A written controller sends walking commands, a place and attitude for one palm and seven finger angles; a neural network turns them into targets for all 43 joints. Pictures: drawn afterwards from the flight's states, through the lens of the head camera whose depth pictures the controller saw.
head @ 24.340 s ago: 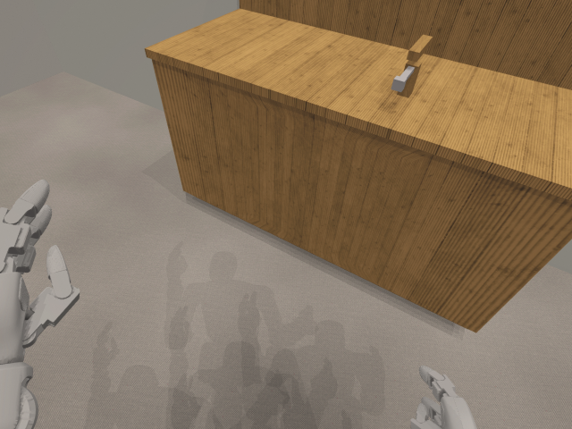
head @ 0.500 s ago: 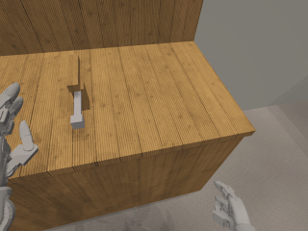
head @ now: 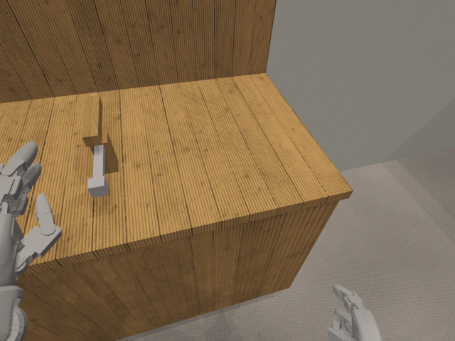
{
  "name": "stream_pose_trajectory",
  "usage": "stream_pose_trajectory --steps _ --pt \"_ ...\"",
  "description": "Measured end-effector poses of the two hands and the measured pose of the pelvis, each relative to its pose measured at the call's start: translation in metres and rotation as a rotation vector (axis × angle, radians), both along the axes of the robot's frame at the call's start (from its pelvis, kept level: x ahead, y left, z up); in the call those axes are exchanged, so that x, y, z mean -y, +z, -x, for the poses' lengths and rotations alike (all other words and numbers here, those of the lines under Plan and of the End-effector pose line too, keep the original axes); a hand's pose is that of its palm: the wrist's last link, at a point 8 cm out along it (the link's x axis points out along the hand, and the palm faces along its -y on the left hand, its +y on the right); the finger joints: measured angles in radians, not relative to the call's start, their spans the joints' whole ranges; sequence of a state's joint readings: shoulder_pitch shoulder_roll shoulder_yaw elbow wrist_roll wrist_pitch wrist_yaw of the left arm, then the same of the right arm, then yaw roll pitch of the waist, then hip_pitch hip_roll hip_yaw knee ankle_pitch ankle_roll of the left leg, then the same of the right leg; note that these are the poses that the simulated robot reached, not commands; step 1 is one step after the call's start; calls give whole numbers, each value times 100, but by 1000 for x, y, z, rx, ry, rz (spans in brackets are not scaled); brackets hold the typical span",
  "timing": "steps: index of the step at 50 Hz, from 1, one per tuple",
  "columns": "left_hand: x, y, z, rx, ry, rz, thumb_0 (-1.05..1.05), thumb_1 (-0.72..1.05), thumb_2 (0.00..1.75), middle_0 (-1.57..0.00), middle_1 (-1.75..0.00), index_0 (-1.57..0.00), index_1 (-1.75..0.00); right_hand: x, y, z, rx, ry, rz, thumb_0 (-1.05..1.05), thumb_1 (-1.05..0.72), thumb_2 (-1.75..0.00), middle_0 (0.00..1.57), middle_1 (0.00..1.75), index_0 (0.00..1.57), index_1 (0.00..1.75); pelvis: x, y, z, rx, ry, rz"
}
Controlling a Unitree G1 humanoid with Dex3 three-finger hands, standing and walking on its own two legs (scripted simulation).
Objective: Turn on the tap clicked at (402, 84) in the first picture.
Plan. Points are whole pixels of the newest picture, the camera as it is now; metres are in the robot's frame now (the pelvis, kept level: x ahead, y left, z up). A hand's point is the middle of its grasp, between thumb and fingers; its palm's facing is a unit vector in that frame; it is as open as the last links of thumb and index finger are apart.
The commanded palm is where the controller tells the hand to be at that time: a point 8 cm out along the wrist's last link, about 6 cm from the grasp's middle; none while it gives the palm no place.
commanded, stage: shuffle to correct the standing spot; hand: left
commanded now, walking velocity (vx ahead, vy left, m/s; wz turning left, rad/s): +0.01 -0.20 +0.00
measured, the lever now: (98, 186) +0.35 +0.27 +0.07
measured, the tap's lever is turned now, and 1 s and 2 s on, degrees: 0 0 0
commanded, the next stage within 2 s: come to a stop and stand still in 0.12 s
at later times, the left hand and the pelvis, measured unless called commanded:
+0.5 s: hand (93, 224) +0.23 +0.20 +0.16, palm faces +0.35 -0.85 -0.38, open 7.4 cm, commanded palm +0.17 +0.25 +0.17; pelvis +0.02 -0.03 +0.00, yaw +0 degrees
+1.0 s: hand (79, 216) +0.24 +0.22 +0.16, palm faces +0.29 -0.86 -0.41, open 7.4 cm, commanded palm +0.17 +0.27 +0.17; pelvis +0.00 +0.00 +0.00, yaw -2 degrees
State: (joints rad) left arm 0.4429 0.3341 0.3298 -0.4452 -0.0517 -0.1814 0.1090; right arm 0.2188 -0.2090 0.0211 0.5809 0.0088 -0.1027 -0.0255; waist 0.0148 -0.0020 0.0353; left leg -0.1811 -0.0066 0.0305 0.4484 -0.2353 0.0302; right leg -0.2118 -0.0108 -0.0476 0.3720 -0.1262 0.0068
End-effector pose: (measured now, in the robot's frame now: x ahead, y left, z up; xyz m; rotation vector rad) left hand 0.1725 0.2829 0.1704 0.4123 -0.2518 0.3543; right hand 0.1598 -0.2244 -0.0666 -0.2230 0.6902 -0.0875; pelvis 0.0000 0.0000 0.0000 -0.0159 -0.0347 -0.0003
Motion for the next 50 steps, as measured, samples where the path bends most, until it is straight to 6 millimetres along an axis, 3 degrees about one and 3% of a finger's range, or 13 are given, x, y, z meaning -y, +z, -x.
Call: stream_pose_trajectory --steps 10,19,28,37,40,43,46,50 --pt "19 2 -11 10 -14 15 1 89 90 -21 -30 -20 -30 5 -1 -7 2 12 -38 2 -90 -90 20 30 20 30 17 0 -3 -5 -12 -5" --pt "41 0 -17 -37 -31 5 1 89 90 -21 -30 -20 -30 30 -4 -15 3 -2 -25 2 -90 -90 20 30 20 30 32 -1 -11 -13 -9 2" --pt "38 2 -12 -71 13 -16 1 89 90 -21 -30 -21 -30 46 -9 -23 -14 -19 1 2 -90 -90 20 30 20 30 33 0 -16 -11 10 2" --pt "29 0 -10 -66 28 3 1 89 90 -21 -30 -21 -30 30 -7 -30 -6 3 -8 2 -90 -90 20 30 20 30 26 0 -15 -4 15 -1" --pt "0 28 -24 31 46 -171 1 89 90 -22 -30 -21 -31 20 -9 -27 -19 48 2 1 -90 -90 20 30 20 30 27 -2 -7 -6 22 -2" --pt "-24 46 -34 133 106 -164 1 89 90 -22 -30 -21 -31 12 -11 -22 -25 66 -27 1 -90 -90 20 30 20 30 22 -4 0 -5 -1 -8" --pt "-10 36 -35 109 44 -109 1 90 90 -21 -30 -20 -30 6 -9 -14 10 29 -71 2 -90 -90 20 30 20 30 11 -3 0 -5 -25 -9" --pt "15 3 -28 -28 -96 -67 1 90 90 -20 -30 -20 -30 -1 -7 1 15 -26 -70 1 -90 -90 20 30 20 30 0 -3 -3 -3 -39 -12"
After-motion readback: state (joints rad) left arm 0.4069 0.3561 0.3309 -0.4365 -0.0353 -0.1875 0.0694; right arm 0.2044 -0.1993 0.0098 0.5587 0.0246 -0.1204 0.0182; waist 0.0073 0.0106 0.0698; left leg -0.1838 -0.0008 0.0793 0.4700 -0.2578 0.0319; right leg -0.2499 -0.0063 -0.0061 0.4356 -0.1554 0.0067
